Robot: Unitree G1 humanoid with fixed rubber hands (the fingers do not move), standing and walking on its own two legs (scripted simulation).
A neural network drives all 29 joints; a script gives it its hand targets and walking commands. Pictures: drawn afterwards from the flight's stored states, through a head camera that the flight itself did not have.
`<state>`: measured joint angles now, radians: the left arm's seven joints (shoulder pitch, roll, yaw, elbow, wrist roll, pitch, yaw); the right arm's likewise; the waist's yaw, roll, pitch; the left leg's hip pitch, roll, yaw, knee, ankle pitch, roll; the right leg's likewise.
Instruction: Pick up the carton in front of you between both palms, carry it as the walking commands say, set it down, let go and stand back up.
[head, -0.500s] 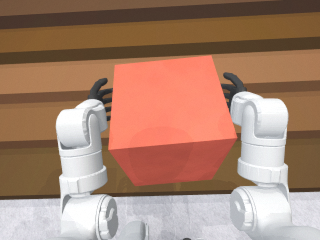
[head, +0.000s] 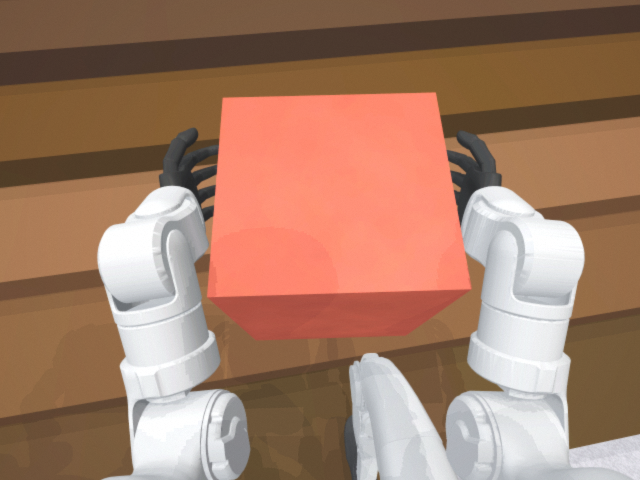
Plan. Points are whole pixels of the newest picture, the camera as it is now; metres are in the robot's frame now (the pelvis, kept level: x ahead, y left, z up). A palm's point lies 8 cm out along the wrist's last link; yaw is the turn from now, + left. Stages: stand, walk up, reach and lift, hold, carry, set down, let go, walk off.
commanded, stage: carry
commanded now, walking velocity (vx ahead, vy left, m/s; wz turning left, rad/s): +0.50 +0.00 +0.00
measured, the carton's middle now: (330, 237) +0.38 -0.04 +0.05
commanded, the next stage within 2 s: none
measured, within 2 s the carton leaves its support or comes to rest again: neither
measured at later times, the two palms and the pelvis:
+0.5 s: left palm out of the picture +0.72 +0.16 +0.32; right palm out of the picture +0.73 -0.14 +0.31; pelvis +0.35 -0.03 +0.11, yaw +0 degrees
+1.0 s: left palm out of the picture +1.02 +0.08 +0.39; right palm out of the picture +0.99 -0.22 +0.39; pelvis +0.63 -0.06 +0.21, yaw -1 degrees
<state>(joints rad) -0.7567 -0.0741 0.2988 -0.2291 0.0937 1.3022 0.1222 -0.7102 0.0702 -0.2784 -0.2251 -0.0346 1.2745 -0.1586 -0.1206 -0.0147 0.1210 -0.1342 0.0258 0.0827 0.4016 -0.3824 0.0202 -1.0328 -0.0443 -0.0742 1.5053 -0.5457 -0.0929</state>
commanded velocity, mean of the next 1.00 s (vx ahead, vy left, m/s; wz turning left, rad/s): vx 0.50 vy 0.00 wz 0.00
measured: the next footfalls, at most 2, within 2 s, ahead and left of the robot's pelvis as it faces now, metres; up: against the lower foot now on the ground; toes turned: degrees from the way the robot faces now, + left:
right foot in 0.06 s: +0.26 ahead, -0.11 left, +0.10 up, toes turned -6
left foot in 0.50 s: +0.56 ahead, +0.08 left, +0.20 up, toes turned +6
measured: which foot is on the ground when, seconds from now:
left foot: down 0.00-0.08, up 0.10-0.48, down 0.50-1.00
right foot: up 0.00-0.04, down 0.06-0.54, up 0.56-1.00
